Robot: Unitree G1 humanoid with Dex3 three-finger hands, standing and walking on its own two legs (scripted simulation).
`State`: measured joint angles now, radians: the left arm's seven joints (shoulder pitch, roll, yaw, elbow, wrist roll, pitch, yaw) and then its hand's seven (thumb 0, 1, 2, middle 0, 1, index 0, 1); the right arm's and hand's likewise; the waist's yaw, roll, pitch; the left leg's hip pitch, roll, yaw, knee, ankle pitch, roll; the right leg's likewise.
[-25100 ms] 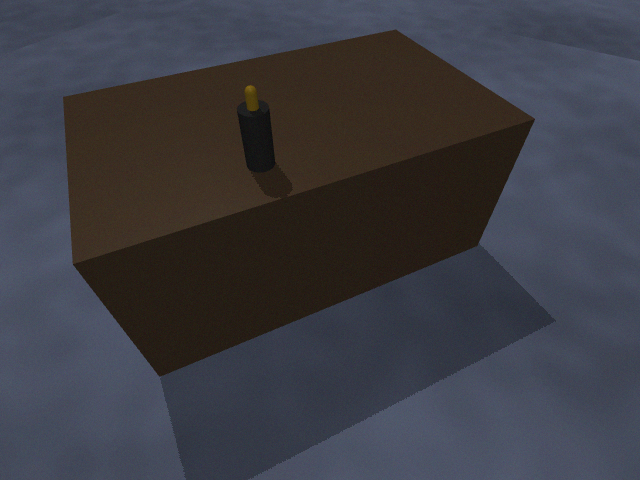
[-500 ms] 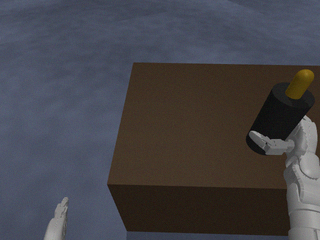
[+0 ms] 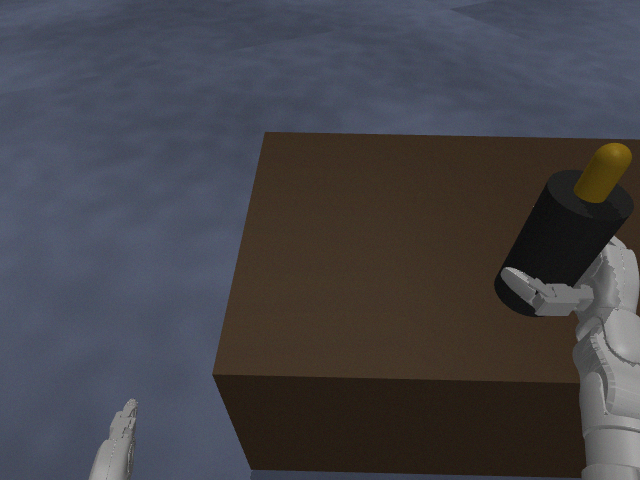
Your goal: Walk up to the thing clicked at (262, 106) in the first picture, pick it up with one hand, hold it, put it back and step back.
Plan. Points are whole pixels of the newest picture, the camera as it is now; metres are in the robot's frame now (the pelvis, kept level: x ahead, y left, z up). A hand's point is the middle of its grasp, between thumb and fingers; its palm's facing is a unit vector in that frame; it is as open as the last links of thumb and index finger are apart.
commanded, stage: hold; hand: right
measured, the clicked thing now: (563, 232) +0.36 -0.24 +0.18
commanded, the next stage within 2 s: crouch in 1.40 s
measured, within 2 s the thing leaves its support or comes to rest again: neither
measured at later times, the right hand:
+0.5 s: hand (551, 268) +0.35 -0.24 +0.13, palm faces +0.26 +0.97 +0.00, open 10.5 cm
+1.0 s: hand (565, 273) +0.34 -0.25 +0.13, palm faces +0.27 +0.96 -0.01, open 10.5 cm
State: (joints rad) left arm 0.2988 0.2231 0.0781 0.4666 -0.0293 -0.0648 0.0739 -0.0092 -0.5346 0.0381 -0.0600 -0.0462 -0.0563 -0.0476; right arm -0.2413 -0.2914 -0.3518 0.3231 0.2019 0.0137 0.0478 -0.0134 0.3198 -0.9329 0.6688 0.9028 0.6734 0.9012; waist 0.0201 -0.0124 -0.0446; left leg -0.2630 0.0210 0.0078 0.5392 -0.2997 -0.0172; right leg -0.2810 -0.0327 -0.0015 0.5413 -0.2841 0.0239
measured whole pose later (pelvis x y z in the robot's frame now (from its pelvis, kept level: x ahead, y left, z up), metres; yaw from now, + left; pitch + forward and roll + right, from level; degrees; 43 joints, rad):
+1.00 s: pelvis +0.00 +0.00 +0.00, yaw +0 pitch +0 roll +0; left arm 0.28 0.23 0.07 0.52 -0.03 -0.10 0.09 -0.01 -0.54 0.04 -0.06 -0.04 -0.06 -0.04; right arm -0.22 -0.33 -0.38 0.32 0.22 0.02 0.10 -0.01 0.32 -0.94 0.67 0.91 0.67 0.91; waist 0.02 -0.01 -0.03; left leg -0.23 0.02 0.01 0.49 -0.27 -0.02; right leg -0.25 -0.03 0.00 0.50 -0.26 0.02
